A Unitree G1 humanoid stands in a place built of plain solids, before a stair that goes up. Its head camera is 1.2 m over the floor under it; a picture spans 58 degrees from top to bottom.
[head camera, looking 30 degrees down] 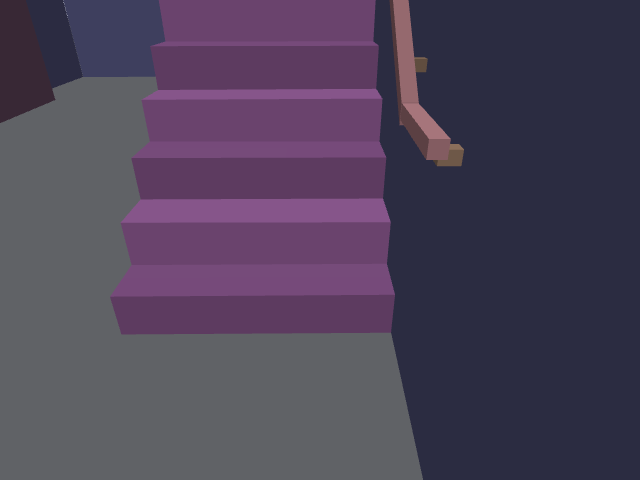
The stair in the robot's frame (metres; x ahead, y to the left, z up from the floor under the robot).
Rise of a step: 0.19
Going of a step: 0.23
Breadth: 1.09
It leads straight ahead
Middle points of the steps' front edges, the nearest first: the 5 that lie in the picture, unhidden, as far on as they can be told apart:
1.32 0.26 0.19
1.54 0.26 0.39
1.77 0.26 0.58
2.01 0.26 0.77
2.24 0.26 0.97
